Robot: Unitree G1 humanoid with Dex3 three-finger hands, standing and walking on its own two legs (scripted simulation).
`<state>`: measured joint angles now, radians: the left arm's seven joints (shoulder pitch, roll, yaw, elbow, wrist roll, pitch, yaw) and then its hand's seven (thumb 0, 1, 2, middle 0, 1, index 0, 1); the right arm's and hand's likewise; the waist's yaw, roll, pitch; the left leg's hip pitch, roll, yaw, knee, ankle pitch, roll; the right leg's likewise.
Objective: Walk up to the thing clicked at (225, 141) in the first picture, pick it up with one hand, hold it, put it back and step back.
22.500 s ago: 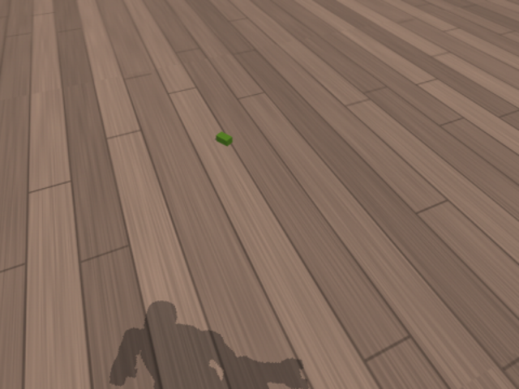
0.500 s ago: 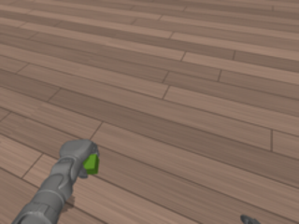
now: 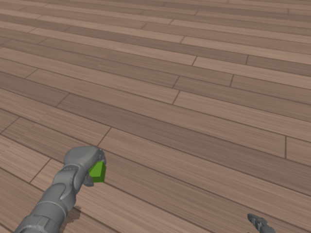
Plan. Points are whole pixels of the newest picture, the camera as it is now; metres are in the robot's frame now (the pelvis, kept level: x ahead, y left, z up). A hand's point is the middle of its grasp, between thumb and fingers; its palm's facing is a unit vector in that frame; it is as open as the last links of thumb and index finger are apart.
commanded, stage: hold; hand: left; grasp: from above
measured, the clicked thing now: (89, 172) +0.31 +0.23 -0.07
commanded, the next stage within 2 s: crouch in 0.74 s
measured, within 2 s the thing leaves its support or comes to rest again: neither
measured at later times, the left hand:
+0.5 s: hand (89, 174) +0.29 +0.22 -0.04, palm faces -0.46 -0.05 -0.89, open 7.6 cm
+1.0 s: hand (88, 172) +0.30 +0.22 -0.04, palm faces -0.45 -0.05 -0.89, open 7.6 cm
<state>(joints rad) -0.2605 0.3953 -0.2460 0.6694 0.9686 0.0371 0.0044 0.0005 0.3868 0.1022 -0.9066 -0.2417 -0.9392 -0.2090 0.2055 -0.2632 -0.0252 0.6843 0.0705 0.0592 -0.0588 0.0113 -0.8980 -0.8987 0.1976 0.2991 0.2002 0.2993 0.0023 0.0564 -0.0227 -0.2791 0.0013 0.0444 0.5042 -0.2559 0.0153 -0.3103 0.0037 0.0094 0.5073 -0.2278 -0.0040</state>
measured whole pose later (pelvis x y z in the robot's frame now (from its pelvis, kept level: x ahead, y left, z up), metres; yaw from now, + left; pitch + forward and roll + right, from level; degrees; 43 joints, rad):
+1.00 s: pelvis +0.01 +0.00 +0.00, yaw +0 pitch +1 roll +0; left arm -0.25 0.39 -0.24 0.67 0.99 0.02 0.01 0.00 0.38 0.10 -0.91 -0.23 -0.95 -0.20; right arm 0.20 -0.26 -0.03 0.68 0.07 0.08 -0.06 0.01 -0.89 -0.90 0.20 0.30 0.20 0.30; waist 0.00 0.05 -0.02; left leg -0.24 0.00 0.04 0.46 -0.25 0.02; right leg -0.27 0.00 0.01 0.47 -0.22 0.00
